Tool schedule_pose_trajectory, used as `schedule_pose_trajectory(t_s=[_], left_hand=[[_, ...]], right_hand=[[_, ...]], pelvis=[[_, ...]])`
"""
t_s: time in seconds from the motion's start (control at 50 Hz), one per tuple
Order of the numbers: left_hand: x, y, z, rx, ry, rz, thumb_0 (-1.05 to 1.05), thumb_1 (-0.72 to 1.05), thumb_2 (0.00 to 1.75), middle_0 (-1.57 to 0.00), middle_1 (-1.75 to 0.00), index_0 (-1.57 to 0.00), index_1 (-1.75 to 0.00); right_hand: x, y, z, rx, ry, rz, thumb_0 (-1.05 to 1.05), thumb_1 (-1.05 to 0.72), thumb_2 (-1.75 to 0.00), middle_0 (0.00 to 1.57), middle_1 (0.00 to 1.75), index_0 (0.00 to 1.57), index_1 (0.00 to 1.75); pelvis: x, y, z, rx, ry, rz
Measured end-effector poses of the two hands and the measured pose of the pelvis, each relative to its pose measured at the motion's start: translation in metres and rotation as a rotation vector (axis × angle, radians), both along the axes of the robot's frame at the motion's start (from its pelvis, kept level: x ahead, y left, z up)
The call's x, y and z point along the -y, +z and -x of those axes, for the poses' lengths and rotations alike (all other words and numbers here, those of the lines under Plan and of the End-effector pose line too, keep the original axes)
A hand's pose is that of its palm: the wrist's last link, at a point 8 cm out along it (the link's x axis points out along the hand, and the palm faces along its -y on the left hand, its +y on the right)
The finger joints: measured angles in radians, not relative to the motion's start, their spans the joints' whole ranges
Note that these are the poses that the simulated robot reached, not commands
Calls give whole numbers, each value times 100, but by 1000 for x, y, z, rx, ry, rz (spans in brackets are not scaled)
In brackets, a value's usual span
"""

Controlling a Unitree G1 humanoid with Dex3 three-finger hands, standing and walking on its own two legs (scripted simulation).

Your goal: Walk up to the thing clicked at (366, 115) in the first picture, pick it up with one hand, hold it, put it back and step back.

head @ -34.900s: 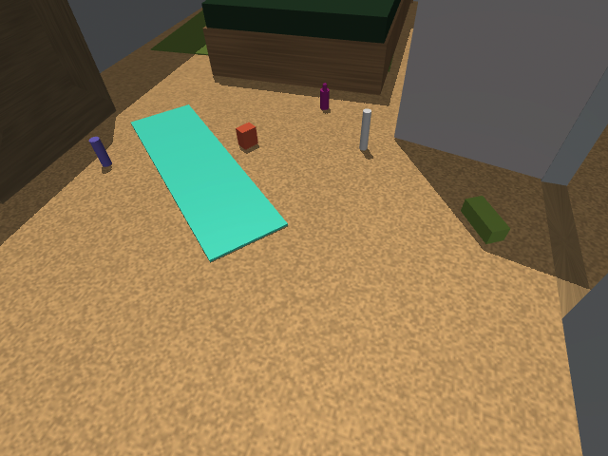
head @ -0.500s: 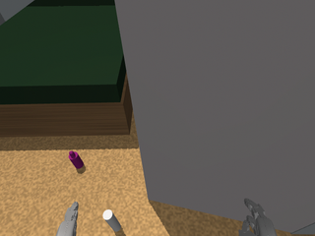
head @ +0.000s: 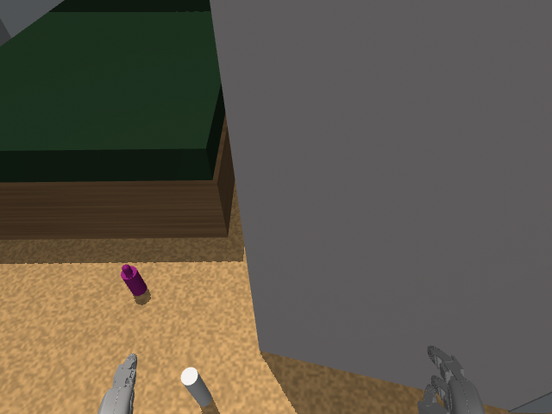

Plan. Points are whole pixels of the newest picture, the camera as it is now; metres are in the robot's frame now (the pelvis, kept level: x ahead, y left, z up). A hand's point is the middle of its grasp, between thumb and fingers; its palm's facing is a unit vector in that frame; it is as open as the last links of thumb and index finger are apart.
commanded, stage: home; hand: left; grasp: from the side
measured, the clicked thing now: (197, 388) +0.34 +0.26 -0.60
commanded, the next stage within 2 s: stand in 0.46 s
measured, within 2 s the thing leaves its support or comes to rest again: neither
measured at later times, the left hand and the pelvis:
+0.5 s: hand out of the picture +0.16 +0.18 -0.06, palm faces +0.11 -0.96 -0.28, open 17.5 cm; pelvis +0.00 +0.00 +0.00, yaw +0 degrees
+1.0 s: hand out of the picture +0.13 +0.23 -0.11, palm faces -0.02 -0.94 -0.33, open 9.7 cm; pelvis +0.00 +0.00 +0.02, yaw +0 degrees
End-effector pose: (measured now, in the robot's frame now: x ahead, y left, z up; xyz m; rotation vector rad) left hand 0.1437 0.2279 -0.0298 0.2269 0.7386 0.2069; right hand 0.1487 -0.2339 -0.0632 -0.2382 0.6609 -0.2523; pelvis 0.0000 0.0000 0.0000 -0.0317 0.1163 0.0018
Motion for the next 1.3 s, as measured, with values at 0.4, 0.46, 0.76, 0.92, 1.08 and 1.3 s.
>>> schedule_pose_trajectory(t_s=[0.4, 0.46, 0.76, 0.92, 1.08, 1.3], left_hand=[[-3, 1, 1, 12, -4, -5, -1, -56, 5, -5, -6, -5, -6], [-3, 1, 2, 12, -4, -3, -1, -56, 5, -5, -6, -5, -6], [-2, 2, 0, 18, -6, -8, -1, -33, 29, -15, -20, -14, -20], [-26, -34, 8, -106, -100, -49, -1, 20, 70, -19, -28, -19, -28], [-59, -46, 49, -278, -28, -55, 0, 69, 86, -20, -30, -20, -30], [-73, -42, 98, -436, 47, -41, 1, 88, 90, -20, -30, -20, -30]], right_hand=[[-5, -1, 5, -1, 5, -4, 1, -90, -90, 20, 30, 21, 30], [-4, -1, 5, -3, 6, -3, 1, -90, -90, 20, 30, 21, 30], [-2, -3, 2, -6, 7, -4, 1, -90, -90, 20, 30, 21, 30], [17, -19, 19, -282, 139, 37, 1, -90, -90, 20, 30, 21, 30], [43, -11, 55, -409, 46, 43, 1, -91, -90, 20, 30, 21, 30], [31, -10, 85, -521, 30, -5, 1, -91, -90, 20, 30, 20, 30]], pelvis=[[-3, 0, 3, 3, -3, 0], [-3, 0, 3, 3, -3, 0], [-2, -1, 1, -5, -1, 0], [-1, 11, 6, 79, 0, -31], [-7, 26, 4, 126, 2, -29], [-13, 46, 9, 173, 8, -29]])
